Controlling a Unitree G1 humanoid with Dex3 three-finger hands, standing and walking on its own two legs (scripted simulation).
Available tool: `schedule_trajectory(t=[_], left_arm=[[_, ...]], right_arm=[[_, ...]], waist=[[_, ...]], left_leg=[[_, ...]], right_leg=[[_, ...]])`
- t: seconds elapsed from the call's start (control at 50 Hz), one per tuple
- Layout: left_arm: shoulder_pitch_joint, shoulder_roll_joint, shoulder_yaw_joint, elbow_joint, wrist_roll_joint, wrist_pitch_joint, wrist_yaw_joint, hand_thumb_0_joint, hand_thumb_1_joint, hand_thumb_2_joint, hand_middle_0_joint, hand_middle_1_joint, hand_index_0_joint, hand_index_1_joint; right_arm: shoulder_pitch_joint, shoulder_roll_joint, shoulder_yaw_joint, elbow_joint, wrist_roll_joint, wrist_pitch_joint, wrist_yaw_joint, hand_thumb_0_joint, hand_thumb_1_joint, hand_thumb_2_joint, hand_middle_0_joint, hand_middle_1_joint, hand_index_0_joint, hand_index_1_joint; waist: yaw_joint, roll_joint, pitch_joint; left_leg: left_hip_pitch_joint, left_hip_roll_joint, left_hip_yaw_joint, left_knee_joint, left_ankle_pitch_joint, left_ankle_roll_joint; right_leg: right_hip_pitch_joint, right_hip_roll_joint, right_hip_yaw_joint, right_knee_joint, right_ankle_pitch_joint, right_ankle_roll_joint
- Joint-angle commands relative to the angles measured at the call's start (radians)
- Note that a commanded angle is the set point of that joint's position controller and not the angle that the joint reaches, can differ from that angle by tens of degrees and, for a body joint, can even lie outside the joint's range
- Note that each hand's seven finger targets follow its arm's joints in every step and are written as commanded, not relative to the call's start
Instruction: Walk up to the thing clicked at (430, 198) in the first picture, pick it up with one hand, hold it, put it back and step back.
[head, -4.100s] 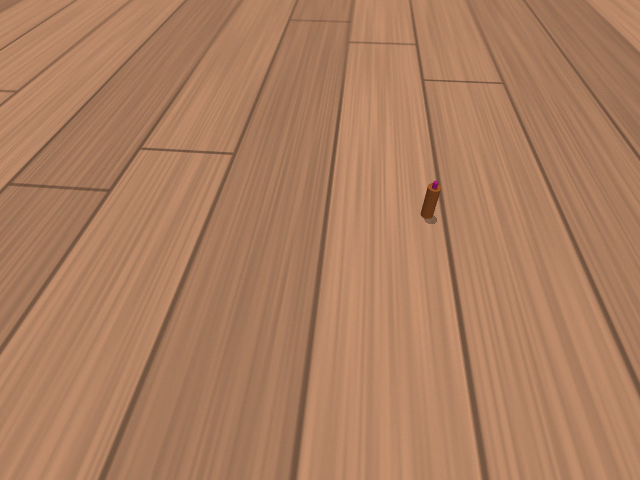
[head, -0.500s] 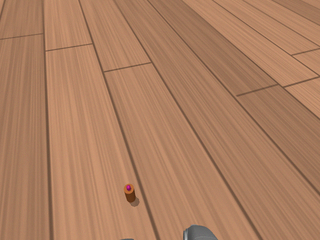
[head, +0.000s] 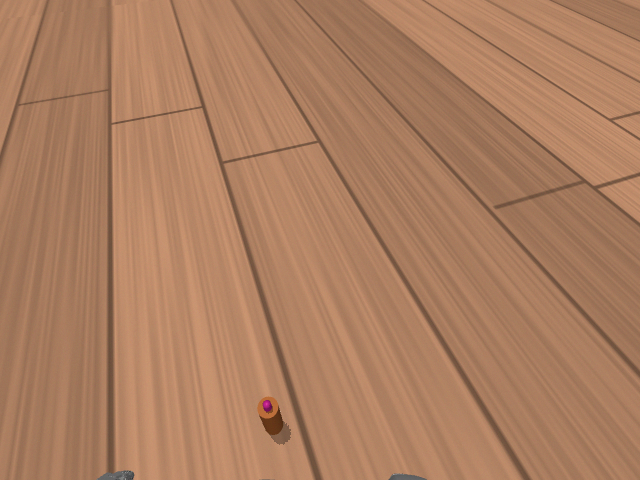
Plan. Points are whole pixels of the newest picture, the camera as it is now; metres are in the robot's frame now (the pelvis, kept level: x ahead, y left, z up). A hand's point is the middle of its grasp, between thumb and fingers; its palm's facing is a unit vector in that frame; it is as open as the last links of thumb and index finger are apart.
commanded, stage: walk up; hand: left
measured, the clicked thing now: (270, 414) +0.37 +0.18 -0.66
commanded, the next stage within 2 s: stand in 1.36 s
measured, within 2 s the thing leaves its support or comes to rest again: neither
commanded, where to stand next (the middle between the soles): +0.06 +0.00 m, yaw +0 degrees
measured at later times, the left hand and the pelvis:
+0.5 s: hand out of the picture +0.13 +0.25 -0.13, palm faces +0.00 -0.94 -0.35, open 7.4 cm; pelvis +0.04 +0.00 +0.02, yaw +0 degrees
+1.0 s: hand (162, 476) +0.14 +0.24 -0.13, palm faces -0.04 -0.94 -0.35, open 7.4 cm; pelvis +0.05 -0.01 +0.03, yaw -1 degrees
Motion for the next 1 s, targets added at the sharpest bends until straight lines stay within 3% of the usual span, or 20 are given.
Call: schedule_trajectory(t=[0.0,0.04,0.1,0.26,0.32,0.6,0.84,0.98], left_arm=[[-0.012,0.184,0.042,-0.006,-0.008,-0.034,0.01,0.0,0.9,0.9,-0.2,-0.3,-0.2,-0.3],[-0.026,0.214,0.043,0.017,-0.01,-0.046,0.015,0.0,0.9,0.9,-0.2,-0.3,-0.2,-0.3],[-0.08,0.212,0.028,0.035,-0.012,-0.046,0.014,0.0,0.9,0.9,-0.2,-0.3,-0.2,-0.3],[-0.113,0.202,0.016,0.095,-0.015,-0.046,0.02,0.0,0.9,0.9,-0.2,-0.3,-0.2,-0.3],[-0.123,0.19,0.012,0.114,-0.016,-0.042,0.022,0.0,0.9,0.9,-0.2,-0.3,-0.2,-0.3],[-0.167,0.177,0.018,0.135,-0.003,-0.037,0.021,0.0,0.9,0.9,-0.2,-0.3,-0.2,-0.3],[-0.167,0.178,0.029,0.128,0.0,-0.033,0.024,0.0,0.9,0.9,-0.2,-0.3,-0.2,-0.3],[-0.166,0.172,0.028,0.122,0.0,-0.031,0.023,0.0,0.9,0.9,-0.2,-0.3,-0.2,-0.3]], right_arm=[[-0.129,-0.225,-0.036,-0.066,0.003,-0.028,-0.01,0.0,-0.9,-0.9,0.2,0.3,0.2,0.3],[-0.108,-0.213,-0.029,-0.041,0.01,-0.03,-0.008,0.0,-0.9,-0.9,0.2,0.3,0.2,0.3],[-0.108,-0.208,-0.027,-0.015,0.013,-0.025,-0.011,0.0,-0.9,-0.9,0.2,0.3,0.2,0.3],[-0.143,-0.2,-0.03,0.038,0.021,-0.016,-0.016,0.0,-0.9,-0.9,0.2,0.3,0.2,0.3],[-0.166,-0.198,-0.033,0.053,0.022,-0.014,-0.017,0.0,-0.9,-0.9,0.2,0.3,0.2,0.3],[-0.216,-0.182,-0.033,0.078,0.013,-0.009,-0.014,0.0,-0.9,-0.9,0.2,0.3,0.2,0.3],[-0.184,-0.176,-0.034,0.082,0.012,-0.009,-0.017,0.0,-0.9,-0.9,0.2,0.3,0.2,0.3],[-0.167,-0.176,-0.034,0.085,0.011,-0.006,-0.019,0.0,-0.9,-0.9,0.2,0.3,0.2,0.3]], waist=[[0.038,0.079,0.006],[0.018,0.101,-0.076],[-0.002,0.084,-0.062],[-0.015,0.005,-0.141],[-0.011,0.003,-0.149],[-0.011,0.003,-0.105],[-0.014,-0.006,-0.121],[-0.017,0.004,-0.09]], left_leg=[[-0.113,0.175,-0.223,-0.305,-0.127,0.078],[-0.044,0.127,-0.153,-0.246,0.052,0.042],[0.015,0.119,-0.149,-0.276,0.045,0.037],[0.171,0.118,-0.098,-0.272,0.279,0.028],[0.205,0.123,-0.092,-0.292,0.334,0.025],[0.212,0.12,-0.077,-0.385,0.244,0.009],[0.225,0.12,-0.066,-0.379,0.272,0.009],[0.209,0.116,-0.067,-0.39,0.226,0.009]], right_leg=[[0.141,-0.01,0.046,-0.164,0.04,-0.018],[0.203,-0.04,0.091,-0.211,0.174,-0.031],[0.168,-0.054,0.098,-0.234,0.183,-0.031],[0.224,-0.089,0.094,-0.301,0.398,-0.024],[0.233,-0.089,0.087,-0.311,0.426,-0.015],[0.25,-0.088,0.094,-0.383,0.352,0.002],[0.268,-0.081,0.091,-0.375,0.373,-0.002],[0.257,-0.076,0.098,-0.375,0.342,-0.003]])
